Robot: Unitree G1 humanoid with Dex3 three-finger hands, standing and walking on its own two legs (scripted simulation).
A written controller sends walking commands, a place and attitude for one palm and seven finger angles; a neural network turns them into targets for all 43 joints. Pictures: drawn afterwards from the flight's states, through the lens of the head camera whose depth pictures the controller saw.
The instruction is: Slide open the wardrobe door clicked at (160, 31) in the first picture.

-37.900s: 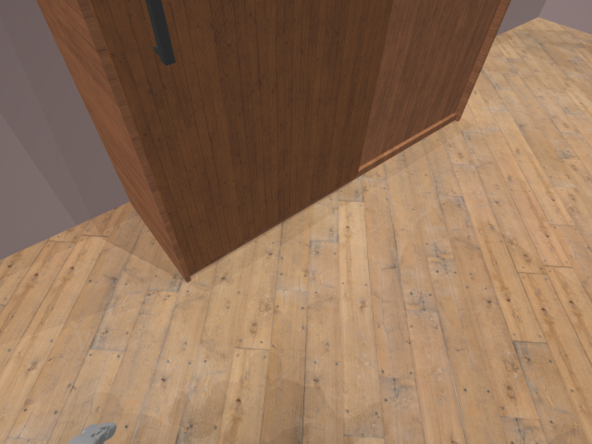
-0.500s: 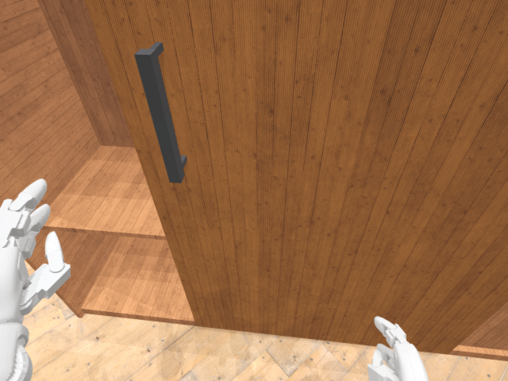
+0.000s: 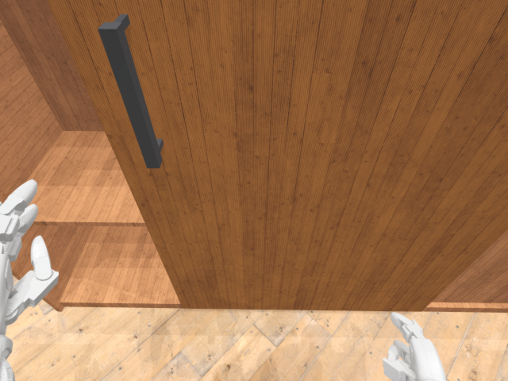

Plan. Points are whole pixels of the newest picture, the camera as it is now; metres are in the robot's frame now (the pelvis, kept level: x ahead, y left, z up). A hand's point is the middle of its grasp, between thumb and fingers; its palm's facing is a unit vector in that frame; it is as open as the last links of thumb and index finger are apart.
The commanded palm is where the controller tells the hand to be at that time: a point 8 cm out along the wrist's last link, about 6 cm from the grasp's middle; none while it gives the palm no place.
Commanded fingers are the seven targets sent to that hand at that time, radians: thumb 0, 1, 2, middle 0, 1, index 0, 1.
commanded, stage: step back with the hand held close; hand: left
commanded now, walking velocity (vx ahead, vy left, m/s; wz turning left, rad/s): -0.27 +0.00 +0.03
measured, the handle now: (140, 99) +0.47 +0.22 +0.21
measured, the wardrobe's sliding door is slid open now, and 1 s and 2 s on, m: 0.50 0.50 0.50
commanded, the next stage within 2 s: stop stepping back and stand still in 0.94 s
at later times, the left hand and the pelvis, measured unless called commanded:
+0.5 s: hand out of the picture +0.11 +0.29 +0.15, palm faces +0.52 -0.74 -0.44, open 7.4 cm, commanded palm +0.05 +0.32 +0.17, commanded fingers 0.00 0.90 0.90 -0.20 -0.30 -0.20 -0.30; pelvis -0.07 +0.01 -0.02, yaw +4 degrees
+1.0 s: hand out of the picture +0.05 +0.28 +0.16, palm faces +0.43 -0.80 -0.41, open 7.4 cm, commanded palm +0.00 +0.30 +0.17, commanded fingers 0.00 0.90 0.90 -0.20 -0.30 -0.20 -0.30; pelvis -0.16 +0.01 -0.02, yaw -4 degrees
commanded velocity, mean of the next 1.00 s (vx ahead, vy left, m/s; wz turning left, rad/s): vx -0.34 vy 0.00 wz -0.03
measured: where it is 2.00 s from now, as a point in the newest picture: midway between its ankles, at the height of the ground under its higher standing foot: outside the picture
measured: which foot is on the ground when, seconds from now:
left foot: down 0.00-1.00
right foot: down 0.00-0.66, up 0.68-0.98, down 1.00-1.00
